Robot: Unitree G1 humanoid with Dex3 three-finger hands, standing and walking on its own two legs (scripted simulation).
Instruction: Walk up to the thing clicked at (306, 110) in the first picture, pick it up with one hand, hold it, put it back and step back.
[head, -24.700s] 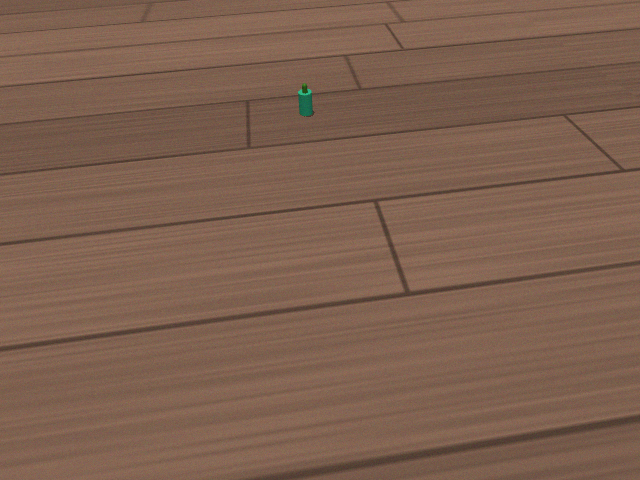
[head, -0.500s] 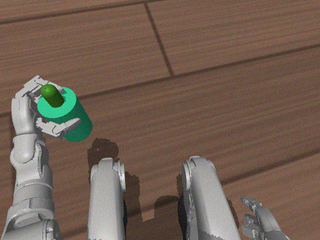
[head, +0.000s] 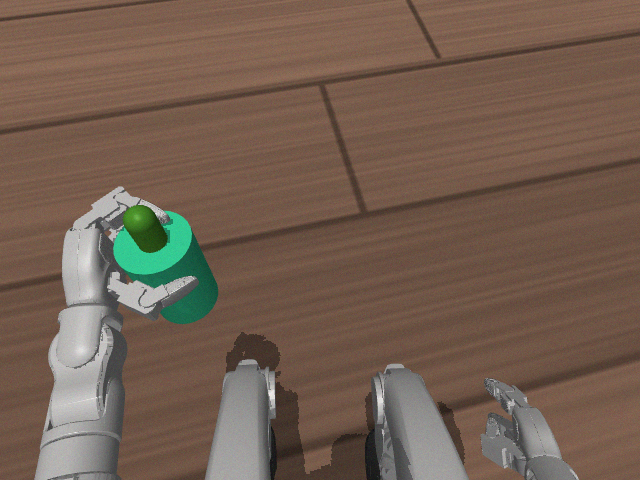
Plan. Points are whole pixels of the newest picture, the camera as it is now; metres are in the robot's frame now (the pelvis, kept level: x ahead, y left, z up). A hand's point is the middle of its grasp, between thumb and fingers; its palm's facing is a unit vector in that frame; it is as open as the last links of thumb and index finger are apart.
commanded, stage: lift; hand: left
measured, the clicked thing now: (165, 260) +0.37 +0.20 +0.02
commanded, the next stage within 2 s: hold in 1.30 s
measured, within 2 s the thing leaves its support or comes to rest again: neither
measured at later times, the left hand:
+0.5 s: hand (107, 199) +0.37 +0.20 +0.16, palm faces +0.14 -0.99 -0.03, open 9.7 cm
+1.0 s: hand (104, 158) +0.37 +0.18 +0.21, palm faces +0.13 -0.99 -0.01, open 9.7 cm
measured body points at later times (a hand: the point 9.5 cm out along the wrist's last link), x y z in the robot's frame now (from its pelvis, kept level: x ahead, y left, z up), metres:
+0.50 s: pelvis +0.03 +0.00 +0.11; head +0.12 +0.02 +0.55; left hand +0.36 +0.25 +0.16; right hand +0.18 -0.24 +0.00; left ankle +0.07 +0.14 -0.51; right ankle +0.05 -0.13 -0.51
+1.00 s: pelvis +0.04 +0.00 +0.16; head +0.11 +0.00 +0.60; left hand +0.36 +0.24 +0.21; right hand +0.19 -0.24 +0.05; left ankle +0.07 +0.14 -0.51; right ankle +0.05 -0.13 -0.51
